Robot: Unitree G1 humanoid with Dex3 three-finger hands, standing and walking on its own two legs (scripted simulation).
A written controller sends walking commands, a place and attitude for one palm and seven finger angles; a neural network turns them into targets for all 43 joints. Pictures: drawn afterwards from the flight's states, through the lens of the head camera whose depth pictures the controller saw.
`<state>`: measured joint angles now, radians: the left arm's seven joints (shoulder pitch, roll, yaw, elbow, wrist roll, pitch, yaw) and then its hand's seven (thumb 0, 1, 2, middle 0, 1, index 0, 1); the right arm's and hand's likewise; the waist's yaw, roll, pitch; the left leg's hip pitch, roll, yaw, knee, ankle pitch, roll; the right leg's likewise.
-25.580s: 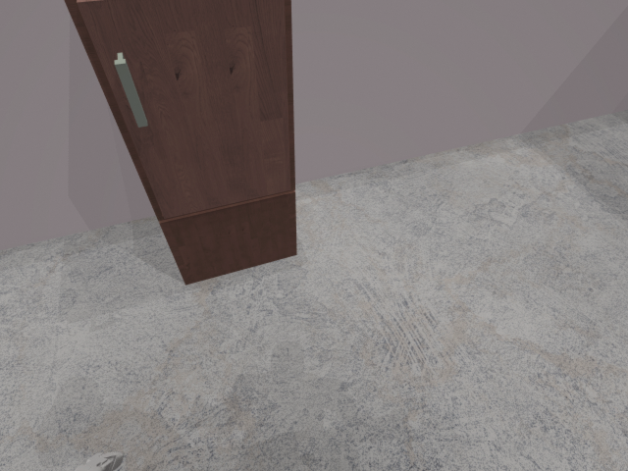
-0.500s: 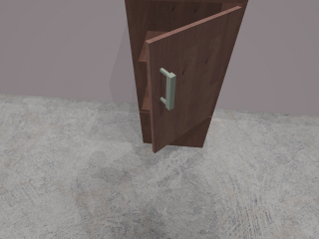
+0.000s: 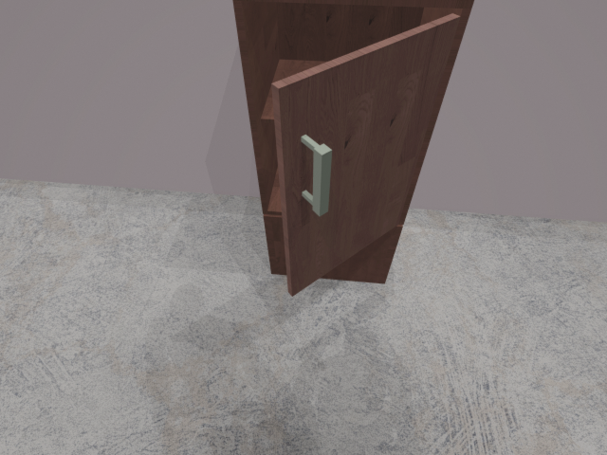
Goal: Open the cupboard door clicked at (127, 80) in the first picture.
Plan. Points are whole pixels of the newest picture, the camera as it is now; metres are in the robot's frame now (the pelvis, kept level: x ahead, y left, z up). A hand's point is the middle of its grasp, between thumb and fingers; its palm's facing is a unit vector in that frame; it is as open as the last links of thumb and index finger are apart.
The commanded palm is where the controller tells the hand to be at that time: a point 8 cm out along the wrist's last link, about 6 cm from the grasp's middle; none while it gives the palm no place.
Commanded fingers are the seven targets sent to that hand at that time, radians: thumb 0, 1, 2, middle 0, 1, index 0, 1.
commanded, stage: walk to a spot facing it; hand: left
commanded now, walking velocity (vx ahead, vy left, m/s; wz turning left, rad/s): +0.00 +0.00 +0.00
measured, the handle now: (314, 176) +0.55 +0.01 +0.03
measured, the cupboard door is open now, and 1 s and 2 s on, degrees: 44 44 44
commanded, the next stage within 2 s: none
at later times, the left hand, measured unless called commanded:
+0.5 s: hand out of the picture +0.07 +0.18 -0.18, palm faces -0.10 -0.96 -0.27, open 7.4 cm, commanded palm none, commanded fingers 0.00 0.90 0.90 -0.20 -0.30 -0.20 -0.30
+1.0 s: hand out of the picture +0.13 +0.17 -0.18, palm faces -0.37 -0.90 -0.23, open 7.4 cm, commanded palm none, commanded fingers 0.00 0.90 0.90 -0.20 -0.30 -0.20 -0.30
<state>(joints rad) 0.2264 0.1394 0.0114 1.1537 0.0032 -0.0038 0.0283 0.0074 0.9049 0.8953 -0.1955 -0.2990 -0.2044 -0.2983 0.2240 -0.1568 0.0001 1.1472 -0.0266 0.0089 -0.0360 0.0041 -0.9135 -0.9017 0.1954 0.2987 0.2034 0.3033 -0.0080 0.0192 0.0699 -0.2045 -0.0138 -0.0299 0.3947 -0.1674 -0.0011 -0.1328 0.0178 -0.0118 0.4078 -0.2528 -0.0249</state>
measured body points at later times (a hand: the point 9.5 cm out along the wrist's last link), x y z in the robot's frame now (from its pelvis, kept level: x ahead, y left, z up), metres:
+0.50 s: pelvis -0.01 -0.02 -0.02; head +0.03 -0.05 +0.43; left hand +0.08 +0.23 -0.16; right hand +0.00 -0.27 -0.18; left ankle +0.03 +0.12 -0.74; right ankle -0.03 -0.09 -0.75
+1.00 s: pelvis +0.00 +0.01 -0.01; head +0.05 -0.01 +0.43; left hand +0.15 +0.22 -0.16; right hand +0.02 -0.27 -0.14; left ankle +0.06 +0.13 -0.75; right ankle -0.03 -0.09 -0.73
